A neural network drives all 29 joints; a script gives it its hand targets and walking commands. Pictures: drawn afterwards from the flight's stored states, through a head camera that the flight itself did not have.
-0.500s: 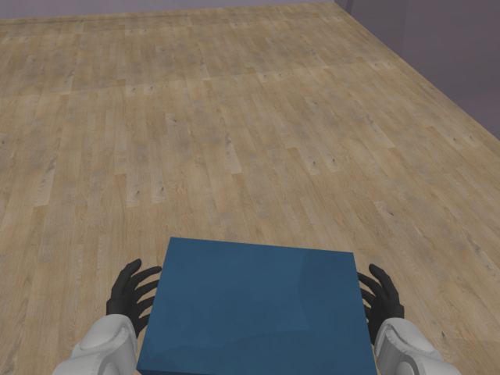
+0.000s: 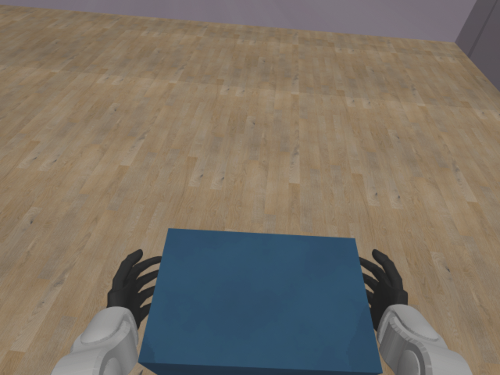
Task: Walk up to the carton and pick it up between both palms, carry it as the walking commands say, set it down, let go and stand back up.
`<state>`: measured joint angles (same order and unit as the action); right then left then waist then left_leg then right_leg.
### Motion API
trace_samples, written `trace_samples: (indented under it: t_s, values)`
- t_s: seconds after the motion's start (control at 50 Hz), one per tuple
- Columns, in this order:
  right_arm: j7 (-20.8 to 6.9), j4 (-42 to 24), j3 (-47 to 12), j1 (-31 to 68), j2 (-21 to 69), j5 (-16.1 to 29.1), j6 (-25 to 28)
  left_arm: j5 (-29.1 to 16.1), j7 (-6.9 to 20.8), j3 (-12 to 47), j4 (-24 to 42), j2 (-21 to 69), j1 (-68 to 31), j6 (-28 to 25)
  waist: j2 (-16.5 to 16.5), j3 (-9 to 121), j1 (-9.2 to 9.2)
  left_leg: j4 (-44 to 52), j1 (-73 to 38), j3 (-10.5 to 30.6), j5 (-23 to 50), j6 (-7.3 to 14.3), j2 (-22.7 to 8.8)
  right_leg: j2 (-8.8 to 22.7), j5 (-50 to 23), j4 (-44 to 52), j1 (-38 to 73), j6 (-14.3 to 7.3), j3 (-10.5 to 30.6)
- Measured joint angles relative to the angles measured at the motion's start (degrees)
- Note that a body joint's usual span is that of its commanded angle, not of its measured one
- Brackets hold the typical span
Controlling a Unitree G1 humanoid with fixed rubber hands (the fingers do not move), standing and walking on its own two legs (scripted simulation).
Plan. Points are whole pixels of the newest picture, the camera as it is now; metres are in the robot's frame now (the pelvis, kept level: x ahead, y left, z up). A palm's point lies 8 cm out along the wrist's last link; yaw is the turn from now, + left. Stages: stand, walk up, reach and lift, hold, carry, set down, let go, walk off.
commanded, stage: carry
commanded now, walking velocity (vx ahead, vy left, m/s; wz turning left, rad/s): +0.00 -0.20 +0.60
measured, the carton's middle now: (255, 316) +0.23 +0.00 +0.01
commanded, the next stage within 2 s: none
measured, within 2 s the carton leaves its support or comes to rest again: neither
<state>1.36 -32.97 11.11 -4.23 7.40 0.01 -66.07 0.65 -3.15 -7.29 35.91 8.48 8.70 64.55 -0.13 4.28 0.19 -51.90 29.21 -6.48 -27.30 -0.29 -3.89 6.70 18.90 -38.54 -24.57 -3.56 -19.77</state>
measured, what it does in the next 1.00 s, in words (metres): steps to the right, turning left: left foot, then right foot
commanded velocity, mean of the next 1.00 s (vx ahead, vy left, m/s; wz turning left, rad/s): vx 0.00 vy -0.20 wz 0.60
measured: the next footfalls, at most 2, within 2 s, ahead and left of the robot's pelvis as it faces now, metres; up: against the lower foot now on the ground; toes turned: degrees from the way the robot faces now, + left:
left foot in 0.04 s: +0.02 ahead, +0.10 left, +0.00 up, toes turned +10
right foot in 0.40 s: +0.02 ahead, -0.23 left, +0.00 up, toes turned +7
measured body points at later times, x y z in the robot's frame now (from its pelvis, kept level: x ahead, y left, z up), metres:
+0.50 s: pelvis -0.04 -0.12 +0.01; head -0.02 -0.15 +0.46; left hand +0.14 +0.09 +0.08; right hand +0.23 -0.25 +0.06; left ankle -0.06 +0.03 -0.66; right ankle -0.02 -0.23 -0.72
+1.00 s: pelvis -0.07 -0.21 +0.01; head -0.03 -0.19 +0.46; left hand +0.02 +0.06 +0.06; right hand +0.23 -0.23 +0.06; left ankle -0.11 -0.08 -0.72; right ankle +0.01 -0.35 -0.66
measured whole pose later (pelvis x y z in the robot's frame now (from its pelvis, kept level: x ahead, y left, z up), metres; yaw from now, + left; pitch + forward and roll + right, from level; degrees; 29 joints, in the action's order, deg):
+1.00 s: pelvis -0.07 -0.21 +0.01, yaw +34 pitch +5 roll -1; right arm 1.4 -32.0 10.1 -6.2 8.0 -0.9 -63.6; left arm -1.2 -3.5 -8.7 34.5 8.3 8.1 64.4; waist -1.5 0.6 -0.1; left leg -33.7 25.8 -0.6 -12.9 -1.3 -3.6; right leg 4.7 26.8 -59.0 -32.3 4.3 -0.8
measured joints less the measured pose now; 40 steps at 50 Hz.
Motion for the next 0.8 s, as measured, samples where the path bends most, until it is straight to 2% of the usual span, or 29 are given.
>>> trace_samples:
  t_s: [0.04, 0.06, 0.1, 0.16, 0.24, 0.3, 0.36, 0.4, 0.42, 0.44, 0.46, 0.48, 0.52, 0.56, 0.64, 0.74, 0.78, 0.8]
  values:
    - [-0.3, 0.5, 0.2, 0.4, 0.3, -0.2, 0.5, -0.1, -0.1, -0.1, 0.1, -0.1, -0.3, 0.1, 1.0, 0.3, 0.13, 10.1, -4.4, -0.7, 4.8, 1.8, 0.6, 0.9, 1.6, -3.2, -1.5, 0.0, -1.7]
    - [-0.4, 2.0, -0.5, 0.7, 0.4, -0.7, 1.2, -0.3, -0.2, -0.8, -0.5, -0.3, -0.6, 0.2, 2.5, 0.1, 0.09, 10.6, -4.4, -0.8, 5.8, 2.6, 1.6, 1.8, 3.1, -6.2, -2.8, 1.5, -0.3]
    - [-0.3, 4.6, -1.1, 0.6, 0.2, -1.4, 1.8, -0.4, -0.3, -1.7, -2.4, -0.3, -0.7, 0.4, 2.7, -0.7, 0.78, 10.6, -4.2, -0.1, 6.0, 2.4, 1.5, 0.1, 9.4, -16.9, -6.9, 4.8, 6.1]
    - [-0.3, 5.3, -0.9, -1.7, 0.5, -1.3, 2.2, -0.2, -0.6, -1.4, -3.0, 0.0, 0.1, 1.4, 1.5, -1.9, 0.83, 14.6, -5.6, 2.0, 8.6, 1.1, 0.9, -1.7, 9.1, -27.3, -10.4, 6.9, 12.7]
    - [-0.3, 1.7, -0.7, -3.3, 0.9, -0.6, 2.7, -1.2, -0.5, -0.8, -1.1, 0.1, 0.7, 0.5, 0.0, -3.2, 0.08, 19.4, -6.1, 4.9, 12.9, -0.1, 0.2, -1.6, 6.8, -24.6, -10.0, 8.0, 17.3]
    - [-0.4, -0.8, -0.6, -2.6, 0.7, -0.3, 3.5, -1.8, -0.4, -0.5, 0.7, -0.1, -0.4, -0.7, -0.9, -3.2, -0.74, 20.9, -4.8, 7.2, 14.9, -1.6, -0.6, -2.0, 5.8, -16.0, -7.0, 8.3, 18.2]
    - [-0.5, -1.9, -0.5, -1.6, 0.5, -0.5, 3.6, -1.7, -0.2, -0.4, 1.1, -0.3, -1.4, -1.2, -1.9, -1.5, -1.61, 20.8, -2.5, 9.8, 16.2, -3.6, -1.2, -3.3, 5.1, -3.5, -1.6, 8.0, 17.7]
    - [-0.4, -2.2, -0.6, -0.9, 0.3, -0.9, 2.8, -1.4, 0.1, -0.4, 0.9, -0.4, -1.6, -1.5, -2.5, -0.3, -1.77, 18.9, -0.7, 11.2, 15.9, -4.9, -1.2, -3.7, 1.1, 6.3, 3.1, 7.0, 16.2]
    - [-0.4, -1.9, -0.3, -0.3, -0.2, -0.9, 2.3, -0.9, 0.2, 0.2, -0.2, -0.3, -1.6, -2.0, -4.0, -0.4, -1.83, 16.0, 0.5, 11.9, 13.2, -4.1, -1.7, -4.3, -1.9, 6.5, 3.2, 6.0, 15.1]
    - [-0.4, -1.4, -0.1, -0.4, -0.7, -1.1, 1.7, -0.4, 0.2, 0.8, -1.4, -0.3, -1.6, -2.2, -4.5, -0.6, -2.19, 11.1, 2.1, 11.4, 6.9, -3.3, -1.2, -4.1, -2.1, 5.0, 2.9, 5.1, 14.2]
    - [-0.4, -1.0, 0.0, -0.8, -1.1, -1.2, 1.1, 0.0, 0.2, 1.3, -2.5, -0.3, -1.4, -2.0, -4.2, -0.7, -2.62, 5.1, 3.7, 10.0, 1.1, -2.8, -0.3, -3.1, -1.4, 3.8, 3.0, 4.4, 13.3]
    - [-0.3, -0.6, 0.0, -1.4, -1.3, -1.3, 0.5, 0.0, 0.3, 1.6, -3.3, -0.2, -1.0, -1.6, -3.7, -0.8, -2.90, -0.9, 5.2, 8.3, -1.5, -2.3, 0.5, -2.1, -0.5, 3.2, 3.4, 3.8, 12.5]
    - [0.2, 0.3, -0.1, -2.1, -0.9, -1.2, -0.7, -0.1, 0.3, 1.1, -4.0, 0.0, 0.5, -0.8, -2.7, -0.8, -3.02, -10.0, 6.8, 5.8, -1.6, -1.6, 1.1, -0.9, 0.1, 3.4, 4.4, 3.1, 11.1]
    - [0.6, 1.0, -0.4, -1.9, 0.1, -1.0, -1.2, -0.6, 0.3, -0.2, -3.1, 0.4, 1.9, -0.4, -2.3, -1.3, -2.75, -13.7, 6.7, 4.6, 0.3, -1.2, 0.6, -0.9, -0.1, 3.8, 5.0, 2.5, 9.9]
    - [0.6, 0.2, -1.0, -1.3, 0.4, -0.7, -0.2, -1.1, 0.4, -1.1, -0.9, 0.4, 1.6, -0.4, -1.5, -1.7, -1.94, -11.0, 5.4, 2.7, 0.3, -0.5, -0.4, -0.9, 0.5, 2.3, 3.9, 1.1, 5.8]
    - [0.3, -0.1, -0.3, 0.6, -0.1, -0.6, 0.6, -0.7, 0.2, -0.4, -0.9, -0.2, -0.9, -1.0, 0.4, -1.3, -0.17, 2.6, -0.1, 0.2, 0.5, 1.0, 0.1, 0.4, 2.9, -2.4, 0.9, 0.1, 0.6]
    - [-0.1, 0.9, -0.3, 1.3, 0.3, -0.8, 1.1, -0.7, -0.1, -0.8, -1.0, -0.5, -1.5, -0.6, 1.6, -0.9, -0.18, 10.2, -3.5, -0.5, 6.8, 1.9, 0.9, 1.7, 4.8, -6.4, -0.8, 0.4, -0.5]
    - [-0.1, 2.5, -0.9, 1.7, 0.4, -1.3, 1.7, -0.9, -0.1, -1.5, -1.7, -0.8, -1.9, -0.4, 2.6, -1.1, -0.03, 9.5, -2.9, -0.4, 7.4, 1.9, 1.4, 1.9, 7.4, -10.1, -2.5, 2.1, 1.5]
